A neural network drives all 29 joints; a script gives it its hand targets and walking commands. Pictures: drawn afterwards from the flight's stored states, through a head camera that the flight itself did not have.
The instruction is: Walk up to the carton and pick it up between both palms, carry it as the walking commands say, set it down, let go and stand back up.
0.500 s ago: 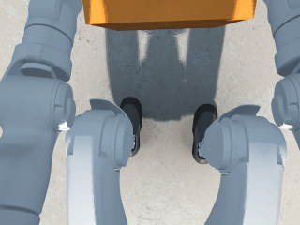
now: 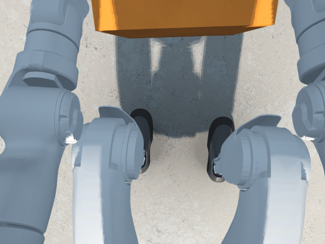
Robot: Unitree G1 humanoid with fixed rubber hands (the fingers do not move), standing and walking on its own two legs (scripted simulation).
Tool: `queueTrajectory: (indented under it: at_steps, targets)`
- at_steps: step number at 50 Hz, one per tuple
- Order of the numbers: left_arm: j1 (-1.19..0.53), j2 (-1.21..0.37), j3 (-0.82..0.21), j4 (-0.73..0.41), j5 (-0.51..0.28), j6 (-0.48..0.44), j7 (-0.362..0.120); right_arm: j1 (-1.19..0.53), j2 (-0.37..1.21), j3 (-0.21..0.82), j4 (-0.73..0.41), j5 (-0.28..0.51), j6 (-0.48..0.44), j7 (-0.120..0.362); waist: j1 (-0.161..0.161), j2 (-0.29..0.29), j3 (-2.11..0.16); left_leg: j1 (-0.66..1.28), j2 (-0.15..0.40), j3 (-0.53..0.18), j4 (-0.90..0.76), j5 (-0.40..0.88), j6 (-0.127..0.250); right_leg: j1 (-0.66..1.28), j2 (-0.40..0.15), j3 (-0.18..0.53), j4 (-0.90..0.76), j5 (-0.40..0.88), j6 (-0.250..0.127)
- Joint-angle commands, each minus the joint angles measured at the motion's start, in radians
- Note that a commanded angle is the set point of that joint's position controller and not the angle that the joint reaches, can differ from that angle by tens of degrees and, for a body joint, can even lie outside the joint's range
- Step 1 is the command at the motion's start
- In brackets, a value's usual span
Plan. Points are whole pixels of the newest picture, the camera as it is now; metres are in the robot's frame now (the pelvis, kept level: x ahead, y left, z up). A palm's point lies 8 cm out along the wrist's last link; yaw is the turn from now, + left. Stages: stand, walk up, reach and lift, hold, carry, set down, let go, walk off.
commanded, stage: reach and lift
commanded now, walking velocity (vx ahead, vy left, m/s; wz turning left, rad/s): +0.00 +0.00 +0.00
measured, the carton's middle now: out of the picture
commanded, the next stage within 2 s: none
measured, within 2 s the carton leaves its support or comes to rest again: leaves its support in 0.22 s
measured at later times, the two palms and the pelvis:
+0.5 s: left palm out of the picture +0.54 +0.19 -0.11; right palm out of the picture +0.57 -0.16 -0.10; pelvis -0.02 +0.00 +0.03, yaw -1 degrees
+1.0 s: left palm out of the picture +0.54 +0.20 -0.07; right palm out of the picture +0.57 -0.16 -0.07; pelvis -0.02 +0.00 +0.07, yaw -1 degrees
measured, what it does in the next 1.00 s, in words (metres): rises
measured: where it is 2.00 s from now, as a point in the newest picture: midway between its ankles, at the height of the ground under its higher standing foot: (178, 155)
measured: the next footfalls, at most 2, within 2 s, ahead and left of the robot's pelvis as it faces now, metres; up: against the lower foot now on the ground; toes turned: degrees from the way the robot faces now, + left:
none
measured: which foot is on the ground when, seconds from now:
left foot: down 0.00-1.00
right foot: down 0.00-1.00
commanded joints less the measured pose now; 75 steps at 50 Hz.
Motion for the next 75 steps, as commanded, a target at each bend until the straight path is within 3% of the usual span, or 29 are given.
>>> queueTrajectory:
  at_steps: [1, 11, 14, 17, 23, 28, 34, 38, 42, 47, 54, 59, 67, 75]
  targets:
    - [-0.692, -0.815, -0.259, -0.363, -0.075, -0.011, -0.250, -0.633, 0.882, 0.219, -0.344, 0.066, -0.012, 0.237, 0.015, -0.094, -1.415, 0.678, -0.073, 0.046, -0.149, 0.479, 0.016, 0.606, 0.048, -0.075, -0.169, 0.439, -0.027]
    - [-0.804, -0.828, -0.323, -0.616, -0.141, -0.004, -0.177, -0.761, 0.879, 0.276, -0.586, 0.132, -0.007, 0.187, 0.014, -0.080, -1.976, 1.003, -0.091, 0.051, -0.159, 0.701, 0.011, 0.796, 0.072, -0.096, -0.184, 0.591, -0.019]
    - [-0.814, -0.828, -0.323, -0.640, -0.127, 0.008, -0.158, -0.794, 0.871, 0.275, -0.618, 0.147, -0.001, 0.180, 0.038, -0.054, -2.000, 1.040, -0.093, 0.053, -0.182, 0.691, 0.009, 0.790, 0.077, -0.097, -0.206, 0.562, -0.019]
    - [-0.835, -0.825, -0.300, -0.634, -0.100, 0.022, -0.153, -0.802, 0.873, 0.251, -0.573, 0.141, 0.017, 0.184, 0.059, -0.044, -1.922, 1.004, -0.091, 0.058, -0.217, 0.602, 0.007, 0.758, 0.077, -0.097, -0.231, 0.487, -0.022]
    - [-0.834, -0.859, -0.213, -0.518, -0.015, 0.060, -0.196, -0.766, 0.926, 0.154, -0.412, 0.058, 0.063, 0.227, 0.056, -0.058, -1.695, 0.859, -0.081, 0.068, -0.272, 0.393, 0.014, 0.669, 0.071, -0.101, -0.283, 0.319, -0.023]
    - [-0.829, -0.914, -0.194, -0.510, 0.011, 0.103, -0.241, -0.766, 0.993, 0.133, -0.407, 0.029, 0.100, 0.259, 0.063, -0.048, -1.763, 0.866, -0.085, 0.082, -0.292, 0.385, 0.015, 0.696, 0.075, -0.106, -0.305, 0.312, -0.023]
    - [-0.855, -0.963, -0.243, -0.645, -0.027, 0.136, -0.264, -0.771, 1.043, 0.161, -0.525, 0.033, 0.127, 0.264, 0.030, -0.051, -2.062, 0.973, -0.095, 0.088, -0.290, 0.517, 0.007, 0.828, 0.087, -0.113, -0.309, 0.459, -0.023]
    - [-0.859, -0.976, -0.288, -0.750, -0.051, 0.154, -0.250, -0.794, 1.027, 0.195, -0.645, 0.051, 0.135, 0.251, 0.012, -0.033, -2.260, 1.089, -0.105, 0.077, -0.291, 0.630, -0.001, 0.881, 0.098, -0.119, -0.310, 0.544, -0.025]
    - [-0.838, -0.983, -0.311, -0.802, -0.049, 0.170, -0.227, -0.804, 0.997, 0.223, -0.721, 0.059, 0.140, 0.243, 0.003, -0.024, -2.342, 1.182, -0.110, 0.058, -0.308, 0.692, -0.006, 0.880, 0.102, -0.125, -0.330, 0.549, -0.026]
    - [-0.792, -1.002, -0.296, -0.765, -0.018, 0.185, -0.220, -0.774, 1.004, 0.215, -0.699, 0.039, 0.153, 0.249, 0.000, -0.044, -2.287, 1.177, -0.113, 0.050, -0.357, 0.640, -0.004, 0.864, 0.099, -0.129, -0.379, 0.495, -0.025]
    - [-0.737, -1.011, -0.226, -0.671, 0.065, 0.205, -0.251, -0.709, 1.073, 0.162, -0.584, -0.014, 0.186, 0.276, 0.036, -0.058, -2.152, 1.046, -0.112, 0.065, -0.428, 0.473, 0.006, 0.849, 0.098, -0.119, -0.446, 0.401, -0.023]
    - [-0.744, -1.013, -0.241, -0.718, 0.068, 0.225, -0.271, -0.697, 1.111, 0.174, -0.607, -0.014, 0.209, 0.281, 0.044, -0.052, -2.273, 1.065, -0.115, 0.078, -0.458, 0.474, 0.005, 0.927, 0.104, -0.110, -0.479, 0.435, -0.017]
    - [-0.762, -1.023, -0.308, -0.818, 0.034, 0.255, -0.282, -0.693, 1.137, 0.215, -0.709, -0.007, 0.241, 0.274, 0.025, -0.043, -2.468, 1.122, -0.126, 0.085, -0.500, 0.511, 0.000, 1.061, 0.110, -0.094, -0.529, 0.501, -0.011]
    - [-0.749, -1.059, -0.322, -0.809, 0.033, 0.276, -0.276, -0.710, 1.128, 0.222, -0.734, -0.015, 0.255, 0.283, 0.012, -0.036, -2.483, 1.190, -0.130, 0.075, -0.556, 0.485, -0.003, 1.056, 0.115, -0.101, -0.588, 0.450, -0.012]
